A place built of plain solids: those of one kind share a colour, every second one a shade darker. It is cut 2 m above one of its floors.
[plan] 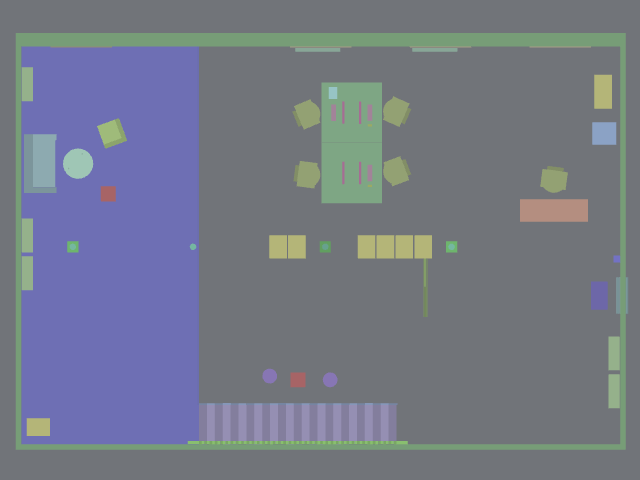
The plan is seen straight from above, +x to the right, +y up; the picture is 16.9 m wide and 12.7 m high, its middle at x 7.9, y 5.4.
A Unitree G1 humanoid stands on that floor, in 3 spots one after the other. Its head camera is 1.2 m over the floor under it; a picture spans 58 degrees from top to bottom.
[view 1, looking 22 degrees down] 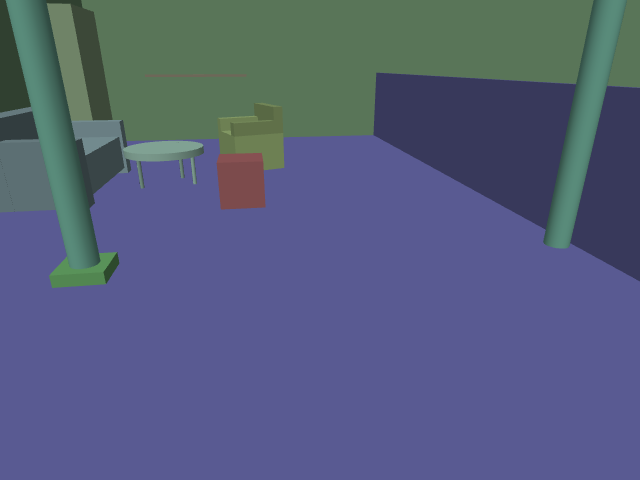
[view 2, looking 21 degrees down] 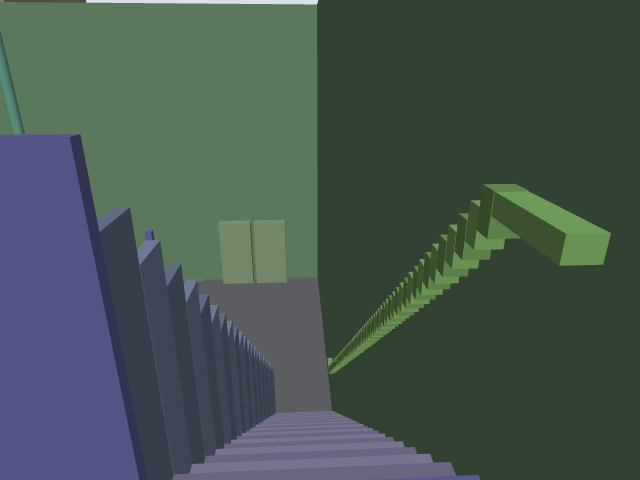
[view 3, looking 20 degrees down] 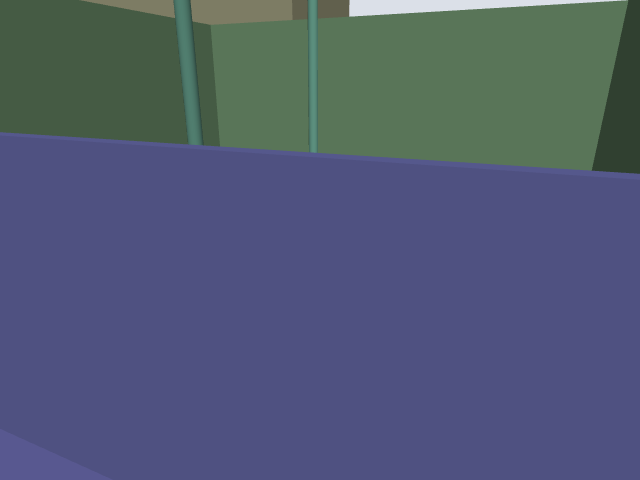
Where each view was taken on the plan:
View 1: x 2.40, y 2.63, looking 81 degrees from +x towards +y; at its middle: gallery_level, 3.20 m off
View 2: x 3.70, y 0.56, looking -3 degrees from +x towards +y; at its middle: wall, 11.51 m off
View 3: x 3.95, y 1.94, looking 23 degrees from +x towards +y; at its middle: gallery_guard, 0.81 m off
